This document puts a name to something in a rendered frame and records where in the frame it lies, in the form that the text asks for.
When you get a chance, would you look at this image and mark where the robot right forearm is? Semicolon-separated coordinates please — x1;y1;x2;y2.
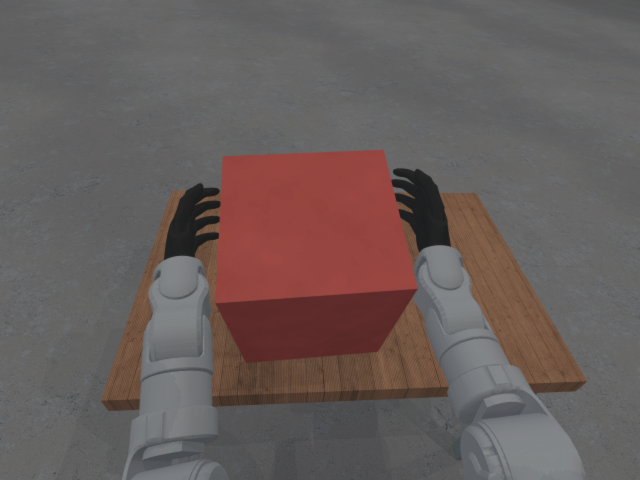
413;245;586;480

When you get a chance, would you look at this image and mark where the robot left upper arm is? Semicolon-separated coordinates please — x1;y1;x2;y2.
131;459;229;480

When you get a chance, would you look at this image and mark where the robot left hand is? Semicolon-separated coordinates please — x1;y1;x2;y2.
164;183;220;260

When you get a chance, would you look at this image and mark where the carton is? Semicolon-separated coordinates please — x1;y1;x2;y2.
215;150;418;363

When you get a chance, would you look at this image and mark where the robot right hand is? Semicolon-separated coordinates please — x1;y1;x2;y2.
391;168;451;253

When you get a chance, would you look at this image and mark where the robot left forearm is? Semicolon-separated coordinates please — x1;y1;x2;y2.
122;256;218;480

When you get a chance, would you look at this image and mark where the robot right upper arm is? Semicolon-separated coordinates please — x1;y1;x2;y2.
460;413;585;480

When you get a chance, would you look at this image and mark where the table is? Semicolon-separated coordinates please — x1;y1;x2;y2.
101;190;587;460

